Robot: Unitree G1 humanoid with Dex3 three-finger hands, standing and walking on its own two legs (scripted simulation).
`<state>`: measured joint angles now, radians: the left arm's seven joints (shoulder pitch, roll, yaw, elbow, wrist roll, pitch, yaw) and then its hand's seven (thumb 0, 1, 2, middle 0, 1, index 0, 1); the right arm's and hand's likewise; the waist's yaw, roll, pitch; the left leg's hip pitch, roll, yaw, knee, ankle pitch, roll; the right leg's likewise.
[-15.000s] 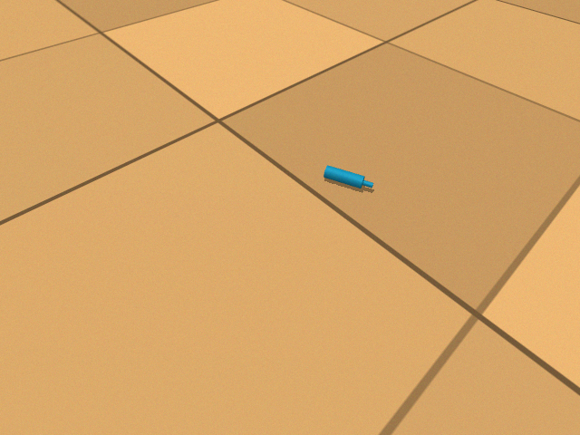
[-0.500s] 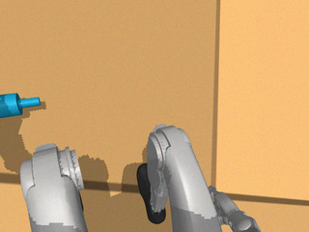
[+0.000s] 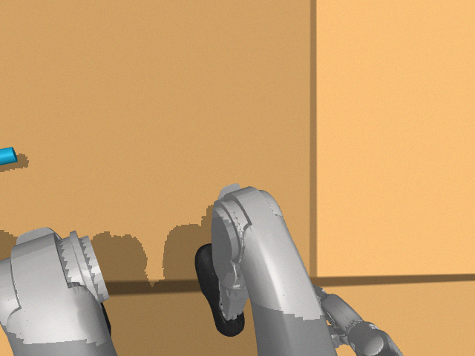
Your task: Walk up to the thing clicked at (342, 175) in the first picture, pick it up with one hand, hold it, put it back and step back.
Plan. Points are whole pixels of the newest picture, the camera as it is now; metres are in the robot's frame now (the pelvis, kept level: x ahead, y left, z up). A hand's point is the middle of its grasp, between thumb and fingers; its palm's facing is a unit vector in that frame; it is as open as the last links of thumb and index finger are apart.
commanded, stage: rest palm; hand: left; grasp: from above
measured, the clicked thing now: out of the picture +0.41 +0.37 -0.26
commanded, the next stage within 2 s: close in 0.92 s
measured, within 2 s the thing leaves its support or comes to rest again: neither
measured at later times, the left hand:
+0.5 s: hand out of the picture +0.39 +0.37 -0.24, palm faces -0.45 -0.15 -0.88, open 14.1 cm
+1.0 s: hand out of the picture +0.38 +0.38 -0.25, palm faces -0.48 -0.16 -0.86, open 14.0 cm
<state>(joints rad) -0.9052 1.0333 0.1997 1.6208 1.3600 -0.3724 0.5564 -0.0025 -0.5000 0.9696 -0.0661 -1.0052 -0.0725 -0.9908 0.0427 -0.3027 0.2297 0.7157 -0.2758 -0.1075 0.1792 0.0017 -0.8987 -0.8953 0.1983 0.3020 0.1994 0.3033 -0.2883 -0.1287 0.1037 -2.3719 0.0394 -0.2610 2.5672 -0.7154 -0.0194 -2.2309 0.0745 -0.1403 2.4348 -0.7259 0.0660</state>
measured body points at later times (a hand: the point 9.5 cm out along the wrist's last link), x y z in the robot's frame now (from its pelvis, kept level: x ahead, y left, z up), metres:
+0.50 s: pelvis +0.00 +0.00 +0.00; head +0.25 +0.15 +0.34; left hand +0.41 +0.38 -0.19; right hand +0.11 -0.26 -0.07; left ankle +0.06 +0.13 -0.26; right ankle +0.10 -0.12 -0.26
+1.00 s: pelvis +0.00 +0.00 +0.00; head +0.26 +0.15 +0.33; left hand +0.41 +0.39 -0.20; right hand +0.10 -0.25 -0.07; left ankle +0.06 +0.13 -0.26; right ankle +0.10 -0.12 -0.26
